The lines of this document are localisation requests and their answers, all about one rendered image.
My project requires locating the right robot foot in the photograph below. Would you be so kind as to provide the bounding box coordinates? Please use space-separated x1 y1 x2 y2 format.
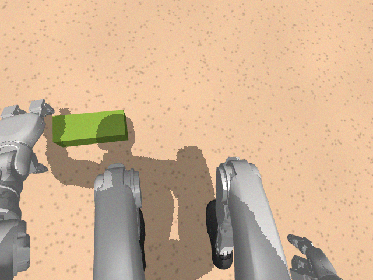
206 200 233 270

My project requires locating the right robot hand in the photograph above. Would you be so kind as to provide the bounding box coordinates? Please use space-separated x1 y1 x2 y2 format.
287 234 338 280

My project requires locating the left robot hand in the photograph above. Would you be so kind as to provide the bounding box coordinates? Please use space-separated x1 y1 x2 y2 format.
0 99 55 174

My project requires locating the left robot arm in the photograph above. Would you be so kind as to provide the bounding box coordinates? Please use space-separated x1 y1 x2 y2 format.
0 142 33 280

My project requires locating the carton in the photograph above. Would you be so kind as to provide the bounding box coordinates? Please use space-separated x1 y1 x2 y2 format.
52 110 128 147

